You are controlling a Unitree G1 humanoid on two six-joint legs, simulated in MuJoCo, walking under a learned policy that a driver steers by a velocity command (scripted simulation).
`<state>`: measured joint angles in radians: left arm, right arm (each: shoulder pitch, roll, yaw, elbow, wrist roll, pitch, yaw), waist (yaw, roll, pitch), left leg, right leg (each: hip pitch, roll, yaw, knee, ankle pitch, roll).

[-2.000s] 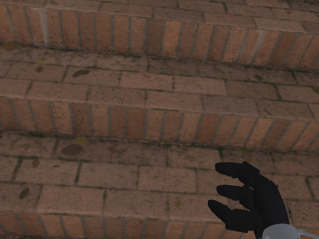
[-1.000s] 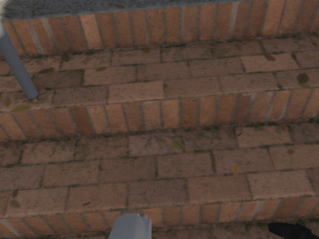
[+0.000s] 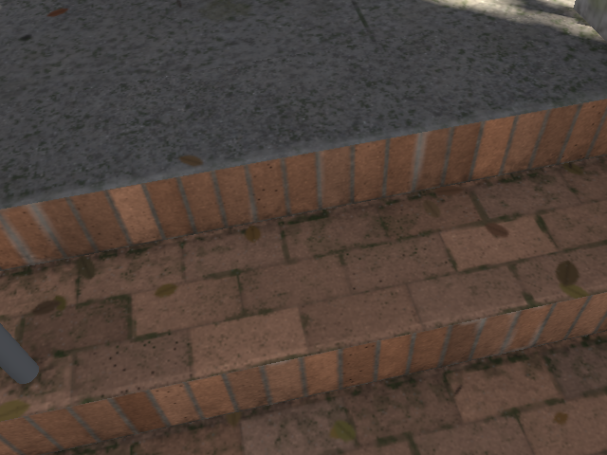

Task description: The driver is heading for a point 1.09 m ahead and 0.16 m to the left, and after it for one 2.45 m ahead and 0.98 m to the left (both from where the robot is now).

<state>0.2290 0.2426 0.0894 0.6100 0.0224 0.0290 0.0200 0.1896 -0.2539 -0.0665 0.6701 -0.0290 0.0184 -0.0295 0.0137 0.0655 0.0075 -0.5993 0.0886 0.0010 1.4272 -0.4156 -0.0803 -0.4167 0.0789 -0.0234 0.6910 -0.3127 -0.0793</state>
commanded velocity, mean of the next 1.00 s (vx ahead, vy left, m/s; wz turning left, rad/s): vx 0.09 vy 0.00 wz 0.26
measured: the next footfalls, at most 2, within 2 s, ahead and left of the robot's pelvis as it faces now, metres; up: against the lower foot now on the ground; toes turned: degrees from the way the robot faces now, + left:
left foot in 0.38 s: +0.07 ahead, +0.15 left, +0.00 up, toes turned -2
right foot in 0.98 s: +0.06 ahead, -0.10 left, +0.00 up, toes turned +21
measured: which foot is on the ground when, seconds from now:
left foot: up 0.00-0.36, down 0.38-0.94, up 0.96-1.00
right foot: down 0.00-0.38, up 0.40-0.96, down 0.98-1.00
